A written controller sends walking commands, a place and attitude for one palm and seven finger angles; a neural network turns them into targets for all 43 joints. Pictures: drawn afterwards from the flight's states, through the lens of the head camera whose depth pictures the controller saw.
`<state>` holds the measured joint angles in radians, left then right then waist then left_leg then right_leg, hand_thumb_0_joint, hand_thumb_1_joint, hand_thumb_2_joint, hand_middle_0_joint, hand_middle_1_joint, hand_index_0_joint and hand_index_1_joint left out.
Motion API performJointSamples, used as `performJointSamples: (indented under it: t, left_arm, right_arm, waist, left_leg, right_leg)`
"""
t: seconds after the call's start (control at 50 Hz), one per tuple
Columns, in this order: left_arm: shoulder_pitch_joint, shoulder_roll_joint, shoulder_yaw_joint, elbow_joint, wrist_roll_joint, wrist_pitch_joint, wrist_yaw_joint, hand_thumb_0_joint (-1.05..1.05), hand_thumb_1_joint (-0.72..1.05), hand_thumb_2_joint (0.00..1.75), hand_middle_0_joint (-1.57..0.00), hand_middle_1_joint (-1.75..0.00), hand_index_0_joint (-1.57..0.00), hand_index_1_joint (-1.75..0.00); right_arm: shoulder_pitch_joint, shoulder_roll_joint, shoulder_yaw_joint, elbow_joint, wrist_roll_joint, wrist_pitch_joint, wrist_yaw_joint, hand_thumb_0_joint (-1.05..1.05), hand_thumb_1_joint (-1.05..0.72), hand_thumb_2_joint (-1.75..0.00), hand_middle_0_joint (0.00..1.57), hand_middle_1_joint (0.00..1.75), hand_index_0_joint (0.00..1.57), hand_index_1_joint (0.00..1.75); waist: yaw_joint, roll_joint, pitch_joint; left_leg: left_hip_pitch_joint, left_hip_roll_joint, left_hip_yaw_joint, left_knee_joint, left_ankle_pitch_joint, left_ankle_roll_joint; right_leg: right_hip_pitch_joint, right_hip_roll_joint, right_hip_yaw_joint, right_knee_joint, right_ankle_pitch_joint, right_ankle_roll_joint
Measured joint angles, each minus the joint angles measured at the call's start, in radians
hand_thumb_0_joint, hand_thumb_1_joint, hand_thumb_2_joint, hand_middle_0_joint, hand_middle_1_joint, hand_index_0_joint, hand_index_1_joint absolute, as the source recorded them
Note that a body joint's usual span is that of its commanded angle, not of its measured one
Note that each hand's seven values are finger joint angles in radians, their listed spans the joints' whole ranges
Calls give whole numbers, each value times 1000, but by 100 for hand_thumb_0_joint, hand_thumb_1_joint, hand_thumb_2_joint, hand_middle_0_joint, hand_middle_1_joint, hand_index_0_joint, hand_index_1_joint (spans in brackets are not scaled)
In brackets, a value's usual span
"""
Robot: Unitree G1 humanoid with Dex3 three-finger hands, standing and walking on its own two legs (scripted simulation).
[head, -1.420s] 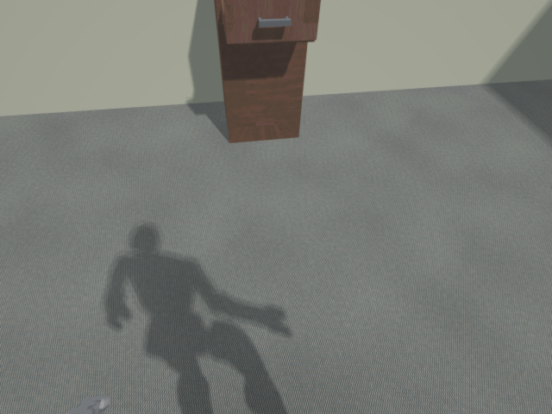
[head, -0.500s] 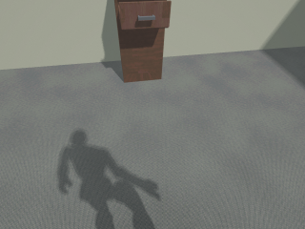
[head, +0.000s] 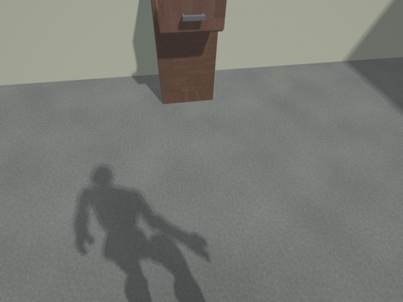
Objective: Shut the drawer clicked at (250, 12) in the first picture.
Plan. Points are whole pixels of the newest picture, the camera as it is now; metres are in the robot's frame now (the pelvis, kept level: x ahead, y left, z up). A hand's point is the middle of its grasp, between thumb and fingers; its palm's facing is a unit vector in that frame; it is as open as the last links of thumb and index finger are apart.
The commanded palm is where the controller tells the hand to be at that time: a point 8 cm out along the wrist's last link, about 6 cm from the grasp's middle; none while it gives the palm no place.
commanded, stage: look at it before walking up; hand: left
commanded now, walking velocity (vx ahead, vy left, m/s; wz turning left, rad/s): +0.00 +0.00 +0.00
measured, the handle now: (193, 16) +1.48 +0.12 -0.02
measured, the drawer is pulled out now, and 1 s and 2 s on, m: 0.22 0.22 0.22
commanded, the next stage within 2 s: walk to a spot facing it in 0.32 s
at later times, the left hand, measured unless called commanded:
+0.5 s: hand out of the picture +0.08 +0.25 -0.16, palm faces -0.03 -0.94 -0.33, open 7.4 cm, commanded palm none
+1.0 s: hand out of the picture +0.08 +0.14 -0.17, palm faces -0.10 -0.98 -0.16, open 7.4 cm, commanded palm none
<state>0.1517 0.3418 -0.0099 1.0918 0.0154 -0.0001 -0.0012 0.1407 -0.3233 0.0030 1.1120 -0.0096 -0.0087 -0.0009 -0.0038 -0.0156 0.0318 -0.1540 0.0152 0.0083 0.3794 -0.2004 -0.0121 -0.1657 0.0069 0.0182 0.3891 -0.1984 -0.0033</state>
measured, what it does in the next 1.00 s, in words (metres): walks ahead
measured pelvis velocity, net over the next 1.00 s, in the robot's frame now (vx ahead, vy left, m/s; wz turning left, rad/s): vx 0.15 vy -0.03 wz -0.18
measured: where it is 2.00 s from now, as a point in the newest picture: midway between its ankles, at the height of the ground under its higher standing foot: (217, 239)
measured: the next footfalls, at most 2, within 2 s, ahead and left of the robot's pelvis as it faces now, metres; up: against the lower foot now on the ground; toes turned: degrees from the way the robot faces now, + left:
left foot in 1.20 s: +0.42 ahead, +0.05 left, +0.00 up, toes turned -6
right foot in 1.86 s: +0.61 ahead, -0.20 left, +0.00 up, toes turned -32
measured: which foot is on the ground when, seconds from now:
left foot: down 0.00-0.80, up 0.82-1.00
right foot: down 0.00-1.00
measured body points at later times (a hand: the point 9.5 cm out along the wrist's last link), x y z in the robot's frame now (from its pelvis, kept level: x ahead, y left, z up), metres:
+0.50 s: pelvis +0.01 +0.00 +0.00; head +0.01 +0.01 +0.45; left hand +0.08 +0.29 -0.14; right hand +0.09 -0.29 -0.13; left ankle +0.00 +0.13 -0.75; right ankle +0.01 -0.12 -0.75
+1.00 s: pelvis +0.15 -0.03 -0.01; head +0.17 -0.03 +0.44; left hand +0.09 +0.19 -0.16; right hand +0.13 -0.27 -0.16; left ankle +0.17 +0.09 -0.67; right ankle +0.04 -0.11 -0.75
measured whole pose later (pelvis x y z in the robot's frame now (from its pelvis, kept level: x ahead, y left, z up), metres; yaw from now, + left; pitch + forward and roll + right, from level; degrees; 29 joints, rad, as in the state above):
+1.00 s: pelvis +0.15 -0.03 -0.01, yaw -10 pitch +1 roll +0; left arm 0.48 0.13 0.02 1.11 0.03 -0.06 0.01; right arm 0.24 -0.18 -0.05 1.09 -0.02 0.00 0.01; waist 0.03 -0.01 0.03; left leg -0.54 0.10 0.09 1.11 -0.33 -0.02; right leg -0.05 0.04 0.01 0.39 -0.35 -0.05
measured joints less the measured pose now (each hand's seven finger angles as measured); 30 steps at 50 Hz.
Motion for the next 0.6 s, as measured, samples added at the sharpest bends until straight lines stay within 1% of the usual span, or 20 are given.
performJointSamples:
  t: [0.46, 0.52, 0.6]
  left_arm:
    - [-9, 1, 0, -1, 0, -5, 4, 0, 91, 90, -21, -30, -20, -30]
    - [11, -13, 3, -1, 2, 5, 8, 0, 91, 90, -21, -30, -20, -30]
    - [76, -47, 9, -6, 9, 21, -7, 0, 91, 90, -20, -30, -20, -30]
  right_arm:
    - [-27, 0, 0, -4, 0, -2, -3, 1, -91, -90, 21, 30, 20, 30]
    - [-15, 12, 0, -5, -6, 4, -5, 1, -91, -90, 20, 30, 20, 30]
    - [36, 44, -4, -12, -13, 12, 2, 0, -91, -90, 20, 30, 20, 30]
  waist:
    - [4, 0, -5]
    - [9, 1, -20]
    - [17, 3, -48]
  left_leg:
    - [24, -3, 3, -17, -6, 2]
    - [18, 3, 13, 13, -29, 0]
    - [8, 15, 38, 80, -100, 4]
  right_leg:
    - [22, -3, 2, -15, -7, 3]
    - [14, 3, 12, 10, -23, 3]
    - [-7, 16, 36, 78, -83, -7]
